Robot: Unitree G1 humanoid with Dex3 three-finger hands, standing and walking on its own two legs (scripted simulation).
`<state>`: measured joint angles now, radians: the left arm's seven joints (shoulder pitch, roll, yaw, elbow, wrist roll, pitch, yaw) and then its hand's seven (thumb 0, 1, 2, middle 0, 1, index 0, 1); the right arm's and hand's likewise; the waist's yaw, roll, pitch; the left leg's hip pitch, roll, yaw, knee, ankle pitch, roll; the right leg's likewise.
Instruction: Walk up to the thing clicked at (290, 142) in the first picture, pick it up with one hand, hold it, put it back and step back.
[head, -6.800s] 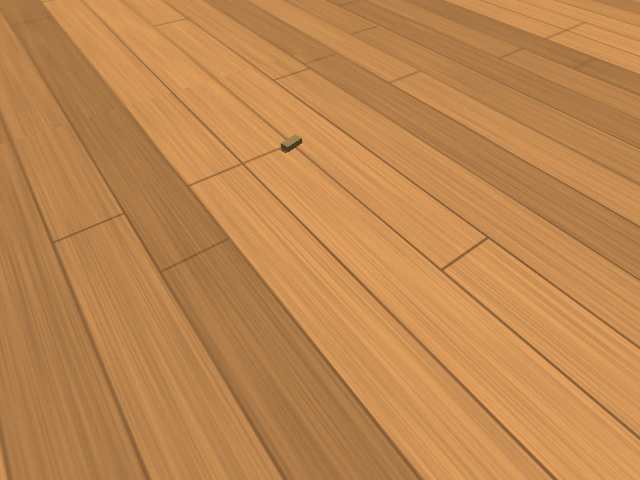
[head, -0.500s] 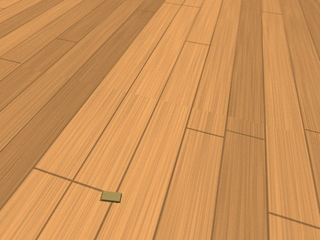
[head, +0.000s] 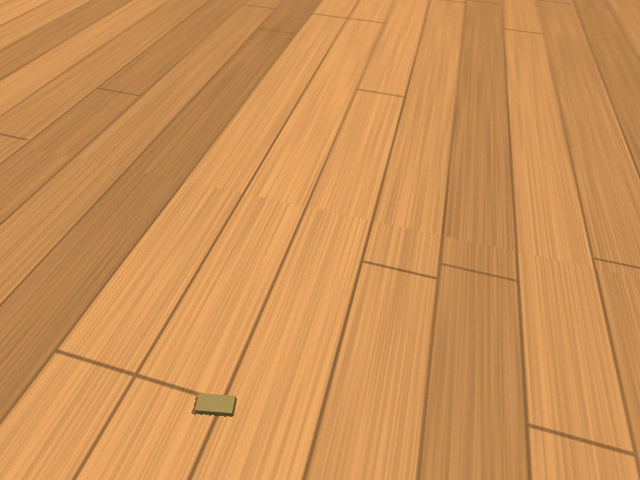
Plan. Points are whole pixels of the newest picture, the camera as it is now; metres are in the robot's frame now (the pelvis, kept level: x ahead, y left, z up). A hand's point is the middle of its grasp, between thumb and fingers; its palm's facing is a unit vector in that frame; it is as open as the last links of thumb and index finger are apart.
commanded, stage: walk up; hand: left
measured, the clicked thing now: (216, 404) +0.47 +0.29 -0.76
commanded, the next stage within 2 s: stand in 0.26 s
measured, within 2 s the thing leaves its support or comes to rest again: neither
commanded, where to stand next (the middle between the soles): +0.07 +0.02 m, yaw -1 degrees
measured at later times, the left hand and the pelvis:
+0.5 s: hand out of the picture +0.10 +0.24 -0.15, palm faces -0.03 -0.94 -0.33, open 7.4 cm; pelvis +0.01 -0.01 +0.00, yaw +0 degrees
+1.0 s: hand out of the picture +0.09 +0.24 -0.15, palm faces -0.03 -0.94 -0.34, open 7.4 cm; pelvis +0.02 -0.02 +0.00, yaw +0 degrees
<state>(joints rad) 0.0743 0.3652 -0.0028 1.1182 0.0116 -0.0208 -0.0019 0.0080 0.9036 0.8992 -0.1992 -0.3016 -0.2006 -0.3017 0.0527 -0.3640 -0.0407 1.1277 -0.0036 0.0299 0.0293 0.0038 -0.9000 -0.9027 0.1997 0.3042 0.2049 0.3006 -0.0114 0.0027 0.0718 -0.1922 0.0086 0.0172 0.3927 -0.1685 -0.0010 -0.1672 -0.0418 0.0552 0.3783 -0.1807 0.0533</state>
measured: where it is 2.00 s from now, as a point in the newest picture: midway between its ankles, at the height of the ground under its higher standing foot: outside the picture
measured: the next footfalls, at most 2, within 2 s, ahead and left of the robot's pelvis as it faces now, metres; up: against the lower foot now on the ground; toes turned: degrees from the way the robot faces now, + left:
none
